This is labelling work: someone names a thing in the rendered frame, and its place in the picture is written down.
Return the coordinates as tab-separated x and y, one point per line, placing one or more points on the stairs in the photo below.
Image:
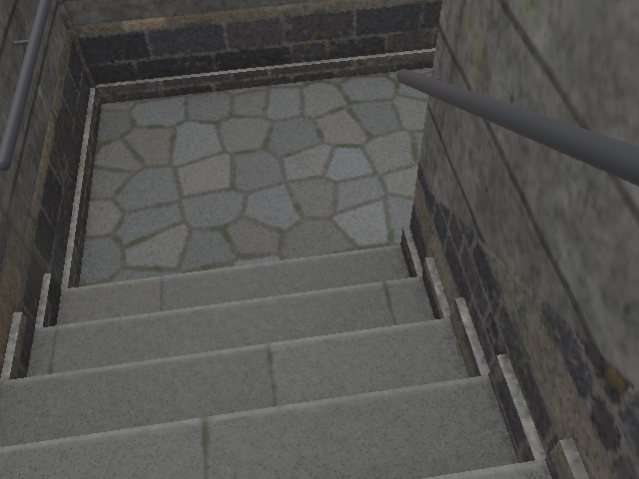
322	367

